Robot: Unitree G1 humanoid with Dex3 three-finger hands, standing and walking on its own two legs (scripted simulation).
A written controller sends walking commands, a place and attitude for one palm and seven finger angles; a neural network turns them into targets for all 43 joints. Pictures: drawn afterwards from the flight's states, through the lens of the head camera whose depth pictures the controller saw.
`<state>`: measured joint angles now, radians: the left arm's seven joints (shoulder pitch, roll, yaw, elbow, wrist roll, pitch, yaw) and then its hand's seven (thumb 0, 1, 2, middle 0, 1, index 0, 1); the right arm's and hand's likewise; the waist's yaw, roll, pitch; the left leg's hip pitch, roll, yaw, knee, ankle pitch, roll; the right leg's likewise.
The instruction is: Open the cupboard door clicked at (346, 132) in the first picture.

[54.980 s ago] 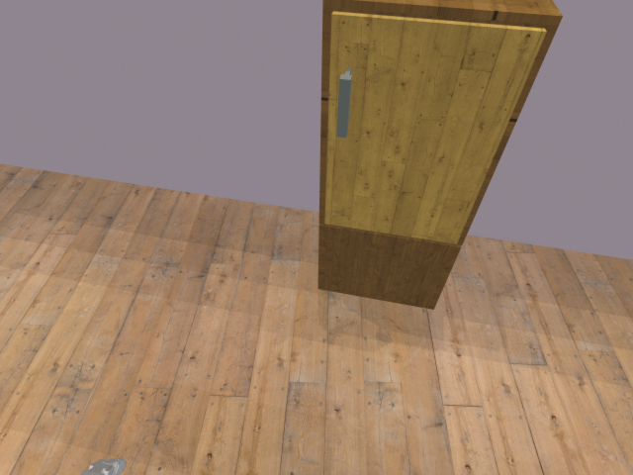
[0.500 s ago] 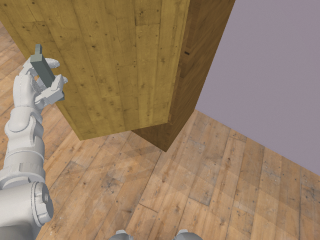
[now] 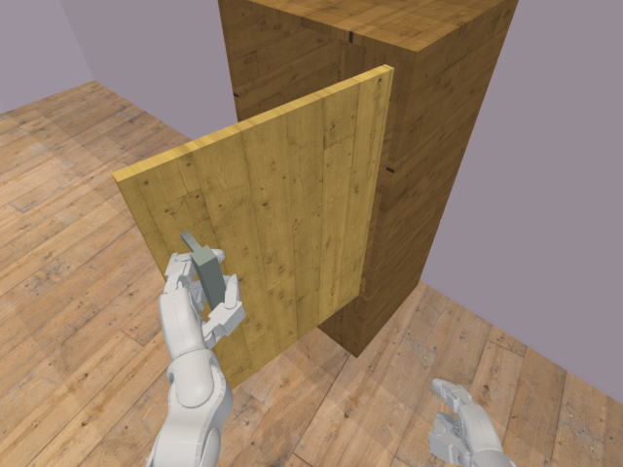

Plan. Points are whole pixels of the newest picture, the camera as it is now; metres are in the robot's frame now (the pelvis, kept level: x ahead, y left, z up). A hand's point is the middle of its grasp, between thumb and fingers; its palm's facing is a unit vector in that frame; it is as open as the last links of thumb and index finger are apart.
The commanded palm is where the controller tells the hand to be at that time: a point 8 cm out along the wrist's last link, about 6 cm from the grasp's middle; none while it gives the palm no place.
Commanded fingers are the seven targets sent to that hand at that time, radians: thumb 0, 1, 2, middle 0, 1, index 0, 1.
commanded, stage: pull the door open along its arc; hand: left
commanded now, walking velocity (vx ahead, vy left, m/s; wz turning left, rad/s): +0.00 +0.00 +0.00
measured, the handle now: (206, 278) +0.34 +0.16 +0.07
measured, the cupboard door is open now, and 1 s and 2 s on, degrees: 81 82 84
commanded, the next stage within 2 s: open thumb and fingers to let go in 0.04 s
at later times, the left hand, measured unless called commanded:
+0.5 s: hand (246, 310) +0.29 +0.10 +0.08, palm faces +0.46 -0.89 +0.01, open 9.2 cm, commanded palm +0.25 +0.14 +0.07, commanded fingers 0.00 -0.43 0.33 -0.31 -1.21 -0.31 -1.21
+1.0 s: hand (241, 305) +0.30 +0.10 +0.07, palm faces +0.41 -0.91 +0.01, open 14.4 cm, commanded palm +0.26 +0.15 +0.07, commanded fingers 0.00 -0.50 0.30 -0.15 -0.30 -0.15 -0.30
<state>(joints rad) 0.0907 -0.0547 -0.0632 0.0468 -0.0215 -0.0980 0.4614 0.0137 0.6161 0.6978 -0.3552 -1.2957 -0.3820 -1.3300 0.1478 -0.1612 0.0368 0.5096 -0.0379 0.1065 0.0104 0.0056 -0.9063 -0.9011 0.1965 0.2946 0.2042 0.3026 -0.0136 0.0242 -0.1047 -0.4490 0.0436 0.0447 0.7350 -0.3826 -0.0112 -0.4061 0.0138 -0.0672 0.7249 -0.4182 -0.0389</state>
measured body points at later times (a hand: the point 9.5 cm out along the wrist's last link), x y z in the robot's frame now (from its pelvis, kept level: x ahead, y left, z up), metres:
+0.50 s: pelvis -0.02 -0.03 +0.00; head -0.01 -0.05 +0.45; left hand +0.26 +0.14 +0.08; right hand +0.13 -0.25 -0.12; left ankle -0.01 +0.12 -0.71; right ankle -0.03 -0.09 -0.71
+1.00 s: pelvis -0.03 +0.01 -0.01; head -0.01 +0.00 +0.44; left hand +0.27 +0.15 +0.08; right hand +0.15 -0.20 -0.11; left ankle -0.01 +0.13 -0.71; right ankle -0.03 -0.09 -0.71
